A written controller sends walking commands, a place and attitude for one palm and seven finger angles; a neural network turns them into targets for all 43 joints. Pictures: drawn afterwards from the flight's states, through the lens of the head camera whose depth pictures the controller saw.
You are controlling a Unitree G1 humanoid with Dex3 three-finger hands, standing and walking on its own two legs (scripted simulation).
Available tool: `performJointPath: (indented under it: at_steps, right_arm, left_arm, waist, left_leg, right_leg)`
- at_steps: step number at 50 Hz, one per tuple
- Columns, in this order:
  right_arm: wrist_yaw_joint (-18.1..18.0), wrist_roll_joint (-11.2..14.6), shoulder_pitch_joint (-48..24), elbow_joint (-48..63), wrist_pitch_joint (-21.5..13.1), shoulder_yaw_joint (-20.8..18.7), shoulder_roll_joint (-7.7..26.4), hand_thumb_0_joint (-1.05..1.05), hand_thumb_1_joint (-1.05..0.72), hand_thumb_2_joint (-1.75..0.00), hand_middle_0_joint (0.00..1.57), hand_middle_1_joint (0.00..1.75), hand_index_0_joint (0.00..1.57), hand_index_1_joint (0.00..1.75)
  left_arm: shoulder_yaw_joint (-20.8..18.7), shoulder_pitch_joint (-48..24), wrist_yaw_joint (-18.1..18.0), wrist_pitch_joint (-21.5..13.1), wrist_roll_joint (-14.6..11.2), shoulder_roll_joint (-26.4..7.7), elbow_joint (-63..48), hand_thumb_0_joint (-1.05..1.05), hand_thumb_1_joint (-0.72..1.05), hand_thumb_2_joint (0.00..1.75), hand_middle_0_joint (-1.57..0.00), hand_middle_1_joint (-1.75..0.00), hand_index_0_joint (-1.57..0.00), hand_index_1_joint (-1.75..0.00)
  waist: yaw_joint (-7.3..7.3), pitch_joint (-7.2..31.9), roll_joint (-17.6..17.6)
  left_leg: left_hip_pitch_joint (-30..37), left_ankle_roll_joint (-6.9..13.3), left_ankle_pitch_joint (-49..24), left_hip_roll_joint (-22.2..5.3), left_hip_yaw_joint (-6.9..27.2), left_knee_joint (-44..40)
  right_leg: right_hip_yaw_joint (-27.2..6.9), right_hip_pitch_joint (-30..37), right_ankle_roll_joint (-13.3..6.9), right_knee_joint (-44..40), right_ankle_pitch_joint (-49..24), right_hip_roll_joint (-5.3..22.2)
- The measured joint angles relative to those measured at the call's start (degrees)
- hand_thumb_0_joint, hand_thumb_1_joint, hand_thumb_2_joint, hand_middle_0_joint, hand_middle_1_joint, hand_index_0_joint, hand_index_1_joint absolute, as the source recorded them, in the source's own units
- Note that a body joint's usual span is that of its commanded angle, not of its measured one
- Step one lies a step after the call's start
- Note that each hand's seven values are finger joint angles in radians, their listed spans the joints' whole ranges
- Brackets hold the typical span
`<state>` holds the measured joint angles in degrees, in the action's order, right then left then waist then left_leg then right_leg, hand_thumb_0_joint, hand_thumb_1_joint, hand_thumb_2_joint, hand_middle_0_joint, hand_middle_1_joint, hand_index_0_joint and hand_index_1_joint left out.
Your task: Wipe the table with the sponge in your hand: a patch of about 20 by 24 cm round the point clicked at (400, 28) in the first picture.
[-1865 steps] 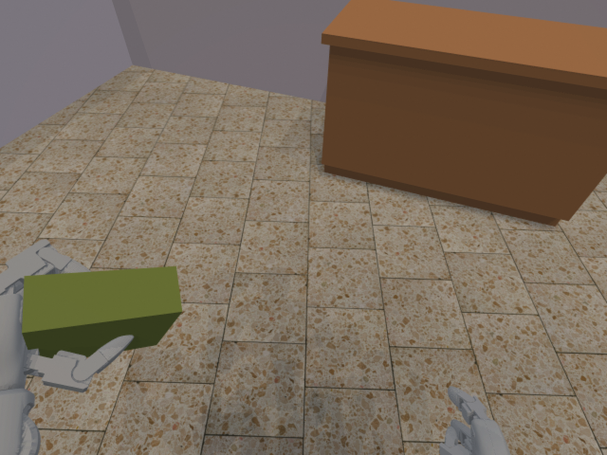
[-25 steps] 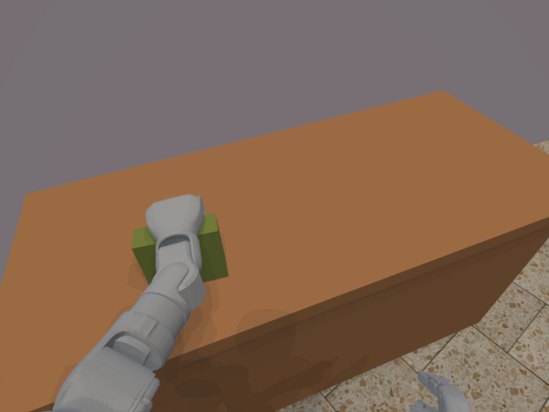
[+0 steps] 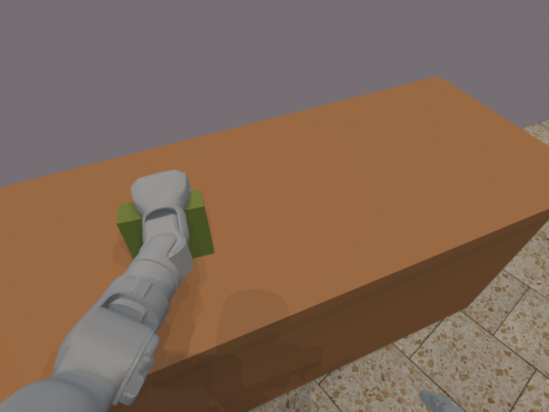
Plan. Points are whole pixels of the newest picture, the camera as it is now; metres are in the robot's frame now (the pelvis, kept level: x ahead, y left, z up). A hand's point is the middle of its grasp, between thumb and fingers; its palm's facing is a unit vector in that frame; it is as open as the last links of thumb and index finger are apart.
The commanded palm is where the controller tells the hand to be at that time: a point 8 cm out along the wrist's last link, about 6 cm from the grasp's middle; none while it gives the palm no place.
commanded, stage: wipe forward along the third lane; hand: left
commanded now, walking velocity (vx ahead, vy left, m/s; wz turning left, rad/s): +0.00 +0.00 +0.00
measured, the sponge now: (172, 238) +0.40 +0.20 +0.00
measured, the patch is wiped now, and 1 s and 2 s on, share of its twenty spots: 0.80 1.00 1.00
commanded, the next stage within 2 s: wipe back along the third lane in 0.46 s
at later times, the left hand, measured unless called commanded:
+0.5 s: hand (163, 201) +0.45 +0.21 +0.05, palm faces -0.08 -0.01 -1.00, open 9.2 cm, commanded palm +0.44 +0.21 +0.08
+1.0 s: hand (163, 204) +0.44 +0.21 +0.05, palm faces -0.04 +0.00 -1.00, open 9.2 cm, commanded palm +0.40 +0.19 +0.08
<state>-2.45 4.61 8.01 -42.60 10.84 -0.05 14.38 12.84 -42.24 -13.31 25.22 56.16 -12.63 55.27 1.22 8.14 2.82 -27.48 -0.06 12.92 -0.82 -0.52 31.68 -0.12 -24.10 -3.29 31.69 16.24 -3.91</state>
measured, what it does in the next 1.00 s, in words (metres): stands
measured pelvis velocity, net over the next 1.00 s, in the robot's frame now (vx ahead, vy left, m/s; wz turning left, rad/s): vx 0.01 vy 0.03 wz -0.01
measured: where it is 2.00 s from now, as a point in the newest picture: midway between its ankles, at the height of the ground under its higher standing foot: outside the picture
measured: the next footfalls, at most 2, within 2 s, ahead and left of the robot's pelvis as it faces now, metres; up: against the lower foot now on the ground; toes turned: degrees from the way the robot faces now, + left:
none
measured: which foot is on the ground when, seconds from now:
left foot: down 0.00-1.00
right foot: down 0.00-1.00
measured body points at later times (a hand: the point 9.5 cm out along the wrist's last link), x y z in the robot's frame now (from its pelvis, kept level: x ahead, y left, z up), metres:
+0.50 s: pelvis -0.01 +0.02 -0.01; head +0.03 +0.02 +0.44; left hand +0.45 +0.21 +0.11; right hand +0.09 -0.23 -0.14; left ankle +0.03 +0.12 -0.73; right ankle -0.01 -0.08 -0.73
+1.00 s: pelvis +0.01 +0.03 +0.00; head +0.03 +0.03 +0.45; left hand +0.44 +0.21 +0.10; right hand +0.10 -0.22 -0.14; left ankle +0.03 +0.12 -0.73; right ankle -0.01 -0.08 -0.73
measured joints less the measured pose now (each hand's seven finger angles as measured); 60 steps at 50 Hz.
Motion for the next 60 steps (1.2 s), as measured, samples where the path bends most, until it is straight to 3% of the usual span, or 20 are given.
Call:
performJointPath:
  at_steps: [14,32,43,53,60]
  right_arm:
    - [0.7,-0.8,-0.2,-0.5,0.1,0.0,-0.8,0.01,-0.91,-0.9,0.2,0.3,0.2,0.3]
    - [1.4,-1.6,4.8,-2.1,-2.4,-0.6,-0.5,0.01,-0.9,-0.9,0.2,0.3,0.2,0.3]
    - [2.6,-1.1,7.2,-3.5,-1.9,-1.3,-0.7,0.01,-0.91,-0.9,0.2,0.3,0.2,0.3]
    - [3.4,-0.7,1.6,-1.5,0.1,-1.1,-1.5,0.01,-0.91,-0.9,0.2,0.3,0.2,0.3]
    - [3.5,-0.6,-3.8,0.8,2.2,-0.5,-1.9,0.01,-0.91,-0.9,0.2,0.3,0.2,0.3]
  left_arm:
    - [-0.6,-5.1,-2.3,0.6,0.8,0.9,5.9,-0.01,-0.5,1.15,-0.82,-1.45,-0.87,-1.4]
    - [-3.4,-15.0,-2.9,0.0,1.3,-4.1,16.1,0.0,-0.5,1.15,-0.82,-1.43,-0.86,-1.41]
    - [-0.3,-10.0,-5.5,0.9,-0.8,-2.0,12.0,-0.02,-0.47,1.14,-0.78,-1.47,-0.82,-1.46]
    - [3.8,-3.9,-5.7,3.7,-1.9,2.8,5.0,-0.03,-0.45,1.14,-0.76,-1.5,-0.79,-1.49]
    - [6.9,0.6,-4.7,6.4,-1.3,5.6,-1.2,-0.03,-0.45,1.14,-0.76,-1.5,-0.79,-1.49]
  waist:
    - [1.06,0.6,-0.5]
    - [4.85,0.5,-0.2]
    - [3.24,1.1,0.0]
    - [0.01,1.7,0.0]
    - [-2.11,1.7,-0.5]
  left_leg:
    - [-3.0,1.1,0.5,0.7,-0.1,1.9]
    - [-9.8,1.9,0.9,0.3,-0.3,5.3]
    - [-7.0,2.1,1.4,0.3,-0.8,4.1]
    - [-2.4,2.2,1.9,1.1,-0.5,2.3]
    - [0.7,2.1,2.0,1.6,0.0,1.2]
  right_leg:
    - [0.0,-2.3,1.2,0.7,0.1,0.7]
    - [-0.1,-8.6,1.9,2.7,-0.5,0.4]
    - [-0.7,-5.6,2.2,0.9,-0.4,0.4]
    - [-0.5,-1.0,2.2,-0.7,0.4,1.1]
    - [0.1,2.2,2.0,-1.5,0.9,1.5]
